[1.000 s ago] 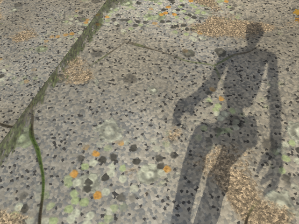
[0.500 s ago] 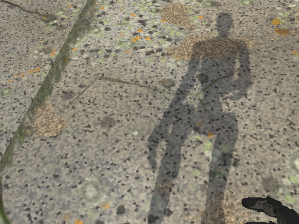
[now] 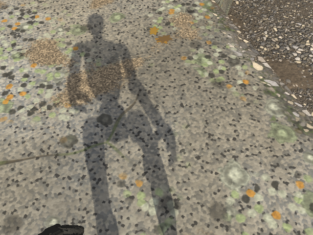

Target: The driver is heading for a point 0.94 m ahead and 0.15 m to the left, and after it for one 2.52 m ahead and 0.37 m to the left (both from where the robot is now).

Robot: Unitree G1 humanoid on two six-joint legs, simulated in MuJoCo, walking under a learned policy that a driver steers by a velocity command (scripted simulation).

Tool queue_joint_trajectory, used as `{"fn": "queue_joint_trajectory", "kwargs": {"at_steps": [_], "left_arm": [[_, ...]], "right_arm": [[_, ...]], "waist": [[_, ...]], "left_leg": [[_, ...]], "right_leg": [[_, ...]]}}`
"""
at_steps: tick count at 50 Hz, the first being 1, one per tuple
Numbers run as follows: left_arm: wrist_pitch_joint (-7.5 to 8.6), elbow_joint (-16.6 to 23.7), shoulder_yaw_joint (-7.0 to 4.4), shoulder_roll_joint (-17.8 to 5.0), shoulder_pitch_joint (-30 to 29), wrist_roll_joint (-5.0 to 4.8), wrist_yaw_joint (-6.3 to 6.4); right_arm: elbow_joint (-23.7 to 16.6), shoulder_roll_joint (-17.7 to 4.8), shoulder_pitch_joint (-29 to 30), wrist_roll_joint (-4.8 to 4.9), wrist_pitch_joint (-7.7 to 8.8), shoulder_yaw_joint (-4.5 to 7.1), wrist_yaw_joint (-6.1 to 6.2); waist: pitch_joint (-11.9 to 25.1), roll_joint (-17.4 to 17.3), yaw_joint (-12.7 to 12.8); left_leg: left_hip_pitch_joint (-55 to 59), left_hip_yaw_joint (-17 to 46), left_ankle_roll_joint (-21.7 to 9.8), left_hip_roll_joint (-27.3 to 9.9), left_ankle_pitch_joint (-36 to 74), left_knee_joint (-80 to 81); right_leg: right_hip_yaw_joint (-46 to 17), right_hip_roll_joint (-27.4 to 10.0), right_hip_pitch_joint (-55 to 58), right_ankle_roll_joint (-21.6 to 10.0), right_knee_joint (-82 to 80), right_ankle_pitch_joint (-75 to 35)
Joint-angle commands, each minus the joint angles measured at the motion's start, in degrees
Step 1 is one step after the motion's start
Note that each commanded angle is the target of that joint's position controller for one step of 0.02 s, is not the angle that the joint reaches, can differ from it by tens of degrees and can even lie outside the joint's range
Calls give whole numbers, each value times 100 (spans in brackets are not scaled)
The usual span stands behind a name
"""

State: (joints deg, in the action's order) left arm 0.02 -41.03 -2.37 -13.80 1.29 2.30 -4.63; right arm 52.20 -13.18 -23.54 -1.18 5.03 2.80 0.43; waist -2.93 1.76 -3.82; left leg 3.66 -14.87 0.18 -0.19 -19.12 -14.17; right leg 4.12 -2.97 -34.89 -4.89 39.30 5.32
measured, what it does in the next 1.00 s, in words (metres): walks ahead: right foot, then left foot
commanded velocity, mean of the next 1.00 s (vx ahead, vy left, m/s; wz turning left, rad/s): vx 0.50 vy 0.00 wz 0.12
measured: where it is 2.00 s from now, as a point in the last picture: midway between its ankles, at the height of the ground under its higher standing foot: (119, 124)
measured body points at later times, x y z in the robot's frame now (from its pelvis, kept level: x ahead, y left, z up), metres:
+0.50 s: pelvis +0.27 -0.04 +0.00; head +0.29 -0.06 +0.45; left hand +0.29 +0.22 -0.12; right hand +0.38 -0.30 -0.12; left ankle +0.44 +0.08 -0.68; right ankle +0.16 -0.08 -0.74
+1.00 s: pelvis +0.55 -0.02 +0.01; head +0.58 +0.00 +0.46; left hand +0.69 +0.25 -0.10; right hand +0.61 -0.29 -0.11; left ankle +0.48 +0.03 -0.74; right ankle +0.73 -0.17 -0.68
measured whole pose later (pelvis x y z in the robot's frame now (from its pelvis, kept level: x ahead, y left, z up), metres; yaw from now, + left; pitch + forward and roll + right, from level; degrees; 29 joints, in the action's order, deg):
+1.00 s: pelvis +0.55 -0.02 +0.01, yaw +12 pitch +2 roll +0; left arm 1.9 -41.4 -0.4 -14.8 5.4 2.5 -1.1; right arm 48.6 -15.6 -22.7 0.0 2.4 3.9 -0.6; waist -2.1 1.8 -3.3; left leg -5.0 6.7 -7.1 8.7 -13.5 -17.5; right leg -3.4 -6.0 -38.2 3.2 45.2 5.2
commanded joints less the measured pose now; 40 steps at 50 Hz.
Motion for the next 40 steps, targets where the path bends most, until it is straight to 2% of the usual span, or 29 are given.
{"fn": "queue_joint_trajectory", "kwargs": {"at_steps": [1,2,3,4,5,6,7,8,9,10,12,13,15,18,21,25,27,28,30,31,32,33,34,35,36,37,38,39,40], "left_arm": [[67,458,-89,-375,-239,47,36],[85,368,-138,-458,145,57,70],[134,157,-216,-578,874,83,122],[173,-151,-359,-883,1876,140,215],[167,-107,-513,-1536,1971,109,304],[93,41,-537,-1635,2198,-56,358],[65,-100,-489,-1429,2037,-87,427],[108,-171,-393,-1074,1791,-134,459],[169,-182,-317,-842,1531,-132,470],[225,-189,-255,-700,1347,-161,475],[362,-257,-200,-610,1399,-189,433],[409,-343,-203,-649,1496,-202,418],[462,-465,-218,-742,1702,-189,403],[490,-610,-195,-722,1997,-171,402],[536,-716,-156,-690,2160,-139,435],[562,-893,-87,-607,2342,-110,529],[554,-1002,-59,-623,2432,-95,584],[553,-1029,-55,-684,2390,-79,611],[528,-1070,-86,-894,2312,-53,680],[484,-1062,-114,-1001,2239,-22,700],[446,-1011,-133,-1083,2124,-38,701],[472,-814,-99,-1030,1927,-91,684],[525,-516,14,-388,2341,-148,541],[573,-455,-40,-745,1835,-40,509],[654,-264,-11,-725,1499,-107,469],[694,-245,-5,-748,1433,-112,460],[632,-247,-9,-716,1404,-61,463],[508,-225,10,-670,1517,18,454],[395,-217,24,-603,1598,57,434]], "right_arm": [[-193,-1070,-130,-7,-54,225,81],[-175,-1162,-156,-11,-112,241,95],[-198,-1213,-130,13,-170,242,100],[-326,-1169,-56,2,-189,221,90],[-764,-479,-223,49,-157,68,-28],[-982,-858,308,16,-114,151,-57],[-1090,-841,778,46,-77,137,-82],[-1023,-710,708,75,-16,67,-87],[-913,-679,600,28,-37,66,-86],[-858,-662,430,-79,-136,61,-97],[-748,-607,215,-155,-318,62,-152],[-715,-555,201,-138,-361,58,-190],[-767,-521,536,-98,-399,58,-232],[-898,-543,1134,-37,-411,71,-246],[-979,-482,1512,7,-380,52,-264],[-1155,-403,2058,-39,-336,-11,-313],[-1259,-342,2238,-60,-313,-50,-340],[-1265,-351,2163,-56,-309,-49,-336],[-1163,-476,1680,-61,-315,0,-291],[-1006,-605,1093,-70,-295,58,-266],[-768,-763,287,-112,-246,144,-236],[-592,-1159,-552,-197,-231,291,-170],[-648,-1797,-400,-174,-276,463,-121],[-615,-1588,-313,118,-312,449,-162],[-671,-1395,98,118,-336,399,-135],[-688,-1062,343,92,-345,318,-136],[-703,-910,511,87,-323,270,-118],[-700,-802,604,105,-296,227,-95],[-697,-838,588,119,-247,221,-97]], "waist": [[29,-775,231],[287,-811,404],[718,-722,719],[1306,-361,1165],[1874,993,864],[2221,681,1103],[1399,164,1043],[860,-49,793],[567,-234,522],[485,-166,304],[541,-81,180],[488,-72,150],[264,-14,247],[20,22,454],[-117,63,586],[-331,56,732],[-347,69,757],[-257,132,680],[120,372,429],[441,437,167],[849,379,-214],[1353,-46,-641],[1716,-1535,-60],[1800,-618,-255],[941,-438,-67],[488,-9,124],[207,115,307],[190,23,473],[239,-93,542]], "left_leg": [[144,237,-607,-1567,5210,-547],[221,157,-593,-1572,5893,-1260],[-31,54,-532,-1528,5850,-2328],[-1045,-2,-355,-1407,4575,-3851],[-3512,48,-34,-634,-181,-5803],[-4442,1188,72,0,-1228,-6803],[-4917,1516,-4,-378,-524,-6715],[-4645,1502,-44,-580,-91,-6165],[-4229,1527,-45,-732,24,-5656],[-3818,1554,-10,-788,32,-5392],[-3442,1477,38,-750,99,-5113],[-3484,1432,49,-738,254,-4949],[-3800,1391,50,-772,726,-4623],[-4321,1456,2,-732,1352,-4099],[-4470,1610,-98,-481,1806,-3540],[-4475,1300,-263,-258,1988,-2714],[-4274,1030,-402,-128,1774,-2290],[-3979,877,-506,20,1550,-2129],[-3321,603,-754,392,945,-2066],[-2750,606,-898,547,711,-1949],[-1736,773,-1073,614,844,-1530],[-334,1865,-1456,-186,648,-1269],[1376,4993,-2489,-1877,1261,-1062],[1361,5660,-2591,-1855,1178,-535],[557,4809,-2372,-1759,1231,-334],[-182,4304,-2131,-1540,1662,-150],[-753,3879,-1937,-1261,2153,-66],[-1151,3532,-1833,-1021,2465,41],[-1337,3325,-1792,-892,2660,94]], "right_leg": [[428,432,536,-294,-378,725],[483,656,1002,-430,-496,980],[462,870,1922,-590,-831,933],[-173,565,3422,-836,-1109,1023],[-2944,-1250,5264,-1467,-1324,1502],[-4830,-1827,5492,-1839,-2154,949],[-3631,-1626,5056,-1658,-2168,131],[-2935,-1409,4231,-1458,-2214,-658],[-2424,-1089,3592,-1201,-2315,-1179],[-2072,-854,3135,-1082,-2431,-1486],[-1758,-682,2823,-1038,-2626,-1846],[-1578,-637,2790,-1005,-2752,-1865],[-1347,-599,2806,-874,-2996,-1712],[-1044,-575,3114,-605,-3171,-1646],[-684,-610,3402,-428,-3232,-1759],[-265,-729,3879,-303,-3225,-2314],[-73,-801,4159,-234,-2995,-3047],[46,-818,4249,-167,-2715,-3893],[197,-879,4498,-61,-1772,-5835],[245,-910,4475,-47,-921,-6210],[351,-859,4058,-34,235,-5654],[503,-620,2862,21,1947,-3758],[345,728,207,313,4190,2040],[-834,612,-487,225,4626,2167],[-915,255,-737,221,4285,1578],[-807,54,-533,254,3783,1304],[-776,-70,-276,334,3414,1277],[-756,-138,48,450,3137,1285],[-706,-166,213,536,2900,1308]]}}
